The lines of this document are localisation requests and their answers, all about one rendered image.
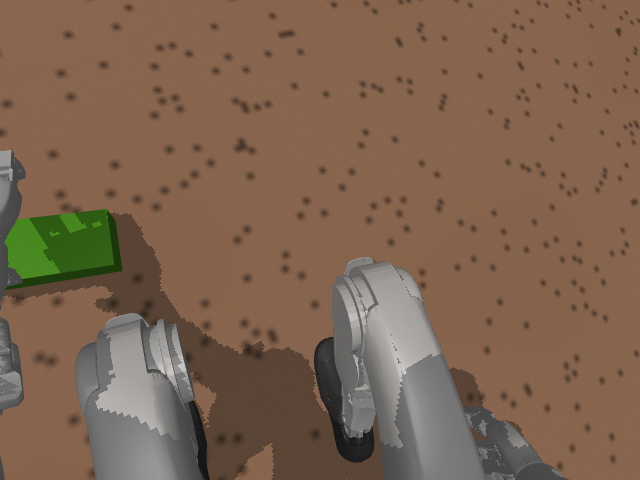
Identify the left robot arm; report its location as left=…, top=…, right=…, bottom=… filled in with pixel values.
left=0, top=239, right=24, bottom=480

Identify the carton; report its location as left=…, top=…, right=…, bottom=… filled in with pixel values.
left=4, top=209, right=122, bottom=290

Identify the right robot hand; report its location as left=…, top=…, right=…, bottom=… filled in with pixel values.
left=463, top=406, right=543, bottom=480

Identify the right robot foot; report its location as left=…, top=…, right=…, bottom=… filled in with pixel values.
left=314, top=337, right=374, bottom=463

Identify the left robot hand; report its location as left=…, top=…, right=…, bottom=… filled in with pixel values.
left=0, top=150, right=26, bottom=287

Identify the left robot foot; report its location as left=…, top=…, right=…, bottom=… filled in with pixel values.
left=188, top=401, right=210, bottom=480

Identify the right robot arm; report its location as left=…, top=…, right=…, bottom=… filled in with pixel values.
left=515, top=463, right=569, bottom=480

